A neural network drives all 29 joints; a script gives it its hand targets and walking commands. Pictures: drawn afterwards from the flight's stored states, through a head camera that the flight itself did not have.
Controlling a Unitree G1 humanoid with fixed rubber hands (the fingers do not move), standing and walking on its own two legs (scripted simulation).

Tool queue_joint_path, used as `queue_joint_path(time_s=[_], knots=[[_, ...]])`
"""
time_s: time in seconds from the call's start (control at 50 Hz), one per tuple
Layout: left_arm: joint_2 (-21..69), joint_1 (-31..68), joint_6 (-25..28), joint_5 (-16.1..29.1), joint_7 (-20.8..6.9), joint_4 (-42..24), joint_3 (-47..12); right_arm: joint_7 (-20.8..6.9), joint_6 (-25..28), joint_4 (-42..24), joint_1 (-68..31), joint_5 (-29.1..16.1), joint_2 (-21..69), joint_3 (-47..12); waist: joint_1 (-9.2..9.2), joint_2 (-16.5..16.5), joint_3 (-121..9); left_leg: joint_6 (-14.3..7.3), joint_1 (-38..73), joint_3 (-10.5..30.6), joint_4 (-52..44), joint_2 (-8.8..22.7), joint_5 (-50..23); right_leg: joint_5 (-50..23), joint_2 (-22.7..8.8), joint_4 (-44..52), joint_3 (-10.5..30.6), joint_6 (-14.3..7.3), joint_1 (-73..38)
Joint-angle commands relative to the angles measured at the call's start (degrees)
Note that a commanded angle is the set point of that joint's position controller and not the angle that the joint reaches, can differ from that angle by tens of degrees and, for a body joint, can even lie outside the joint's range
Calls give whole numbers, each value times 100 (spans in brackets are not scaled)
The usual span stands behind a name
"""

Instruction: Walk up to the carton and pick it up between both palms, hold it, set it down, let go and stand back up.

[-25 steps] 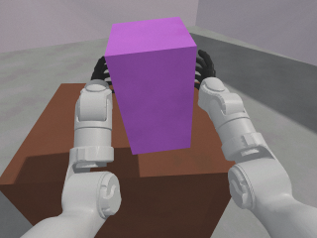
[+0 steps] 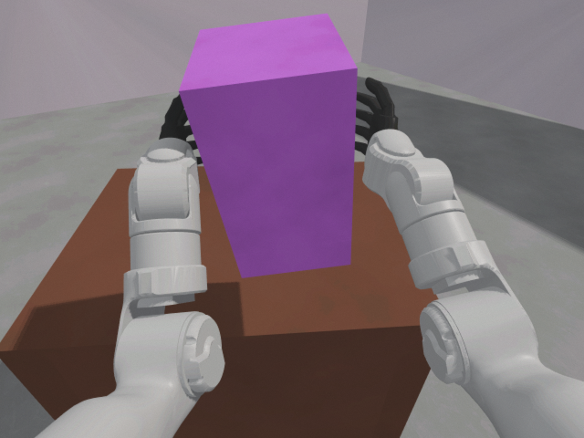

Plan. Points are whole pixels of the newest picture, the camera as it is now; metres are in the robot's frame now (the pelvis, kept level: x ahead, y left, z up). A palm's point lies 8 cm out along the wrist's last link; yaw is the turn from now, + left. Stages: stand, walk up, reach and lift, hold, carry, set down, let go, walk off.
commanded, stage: hold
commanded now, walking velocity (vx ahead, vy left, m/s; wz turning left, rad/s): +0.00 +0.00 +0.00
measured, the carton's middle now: (281, 156) +0.40 -0.01 +0.26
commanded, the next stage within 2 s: none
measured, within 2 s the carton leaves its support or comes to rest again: neither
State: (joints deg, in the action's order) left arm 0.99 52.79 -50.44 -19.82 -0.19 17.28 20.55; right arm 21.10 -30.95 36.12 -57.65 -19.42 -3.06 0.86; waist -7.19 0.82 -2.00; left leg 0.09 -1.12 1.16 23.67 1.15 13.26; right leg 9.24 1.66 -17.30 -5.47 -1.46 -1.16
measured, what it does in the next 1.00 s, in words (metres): stands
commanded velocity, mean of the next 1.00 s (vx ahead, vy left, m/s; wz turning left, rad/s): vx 0.00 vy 0.00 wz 0.00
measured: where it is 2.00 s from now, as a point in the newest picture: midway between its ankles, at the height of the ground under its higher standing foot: outside the picture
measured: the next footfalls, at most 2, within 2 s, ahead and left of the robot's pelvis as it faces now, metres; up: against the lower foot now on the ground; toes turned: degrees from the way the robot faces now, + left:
none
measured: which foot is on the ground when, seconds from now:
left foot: down 0.00-1.00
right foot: down 0.00-1.00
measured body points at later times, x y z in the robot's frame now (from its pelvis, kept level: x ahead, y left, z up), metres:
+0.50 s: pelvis -0.01 +0.00 +0.00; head -0.11 +0.01 +0.44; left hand +0.37 +0.13 +0.30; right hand +0.36 -0.13 +0.32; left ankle +0.01 +0.12 -0.74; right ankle +0.02 -0.10 -0.74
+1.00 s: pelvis +0.00 -0.01 +0.00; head -0.09 +0.01 +0.44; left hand +0.38 +0.14 +0.31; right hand +0.38 -0.11 +0.31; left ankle +0.01 +0.12 -0.74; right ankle +0.02 -0.10 -0.74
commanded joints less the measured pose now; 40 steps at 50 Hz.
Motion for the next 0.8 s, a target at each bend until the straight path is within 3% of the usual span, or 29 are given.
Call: queue_joint_path(time_s=[0.0,0.1,0.18,0.2,0.28,0.38,0.5,0.54,0.6,0.64,0.66,0.68,0.7,0.76,0.78], knots=[[2772,4609,370,808,-952,-428,-1846,-779,91,-1138,-4622,-635,3406,-1387,39,-193,-1952,208,-187,-158,-565,-410,-1224,-1796,180,-32,198,629,-1079],[3086,5414,447,946,-930,-62,-1932,-966,202,-925,-5472,-493,3487,-1018,81,-451,-1918,221,-479,-191,-673,-268,-1037,-720,323,3,156,413,-844],[3232,5584,503,1137,-814,-127,-2052,-973,276,-1236,-5856,-613,3567,-1058,57,-476,-2489,276,-335,-166,-420,-293,-1538,-1179,345,-53,188,393,-975],[3218,5555,501,1192,-783,-166,-2047,-961,271,-1409,-5965,-725,3618,-1197,121,-363,-2655,251,-282,-164,-341,-331,-1670,-1387,341,-65,215,438,-1066],[3207,5368,402,1206,-761,-213,-2059,-878,140,-1301,-5713,-872,3507,-1319,65,-407,-2654,280,-244,-129,-334,-337,-1762,-1557,341,-80,243,454,-1089],[3100,5616,330,1243,-809,-347,-2125,-877,-32,-1139,-5639,-949,3460,-1170,-5,-629,-2562,316,-576,-136,-479,-360,-1249,-1050,281,-79,282,461,-1068],[2908,5774,318,926,-845,511,-1538,-1015,-159,-366,-5917,-616,3362,-705,232,-458,-1725,96,-1421,-141,-999,-238,-11,40,323,-30,268,413,-1000],[2911,5966,386,999,-830,628,-1501,-1089,-87,-444,-6214,-585,3448,-612,298,-491,-1919,57,-1535,-135,-981,-249,64,80,257,-59,347,417,-1037],[2816,6416,566,1161,-746,388,-1440,-1151,-90,-262,-6291,-663,3730,-700,338,-276,-2414,54,-1253,-115,-810,-276,-348,-216,277,-116,344,462,-979],[2742,6412,564,1252,-689,607,-1396,-1089,-82,-416,-6473,-721,3770,-692,324,-190,-2618,71,-1037,-77,-581,-382,-428,-258,107,51,475,542,-773],[2675,6353,574,1248,-670,611,-1295,-1058,-107,-450,-6460,-768,3845,-790,398,-59,-2697,32,-958,-88,-536,-398,-523,-377,115,49,470,584,-760],[2655,6288,584,1288,-655,515,-1341,-1019,-115,-509,-6327,-835,3876,-862,355,-40,-2830,46,-867,-69,-474,-407,-764,-673,129,24,481,593,-834],[2629,6244,557,1235,-669,674,-1286,-975,-164,-283,-6205,-834,3741,-754,272,-131,-2605,79,-899,-75,-492,-416,-741,-768,131,48,470,573,-763],[2380,5708,470,1055,-779,824,-989,-832,-240,-392,-5863,-902,3597,-872,305,196,-2438,48,-697,-42,-447,-470,-780,-1186,19,143,524,683,-762],[2388,5622,441,1070,-825,748,-1059,-787,-221,-563,-5826,-971,3546,-938,274,104,-2555,88,-672,-19,-442,-476,-781,-1275,-19,151,539,700,-811]])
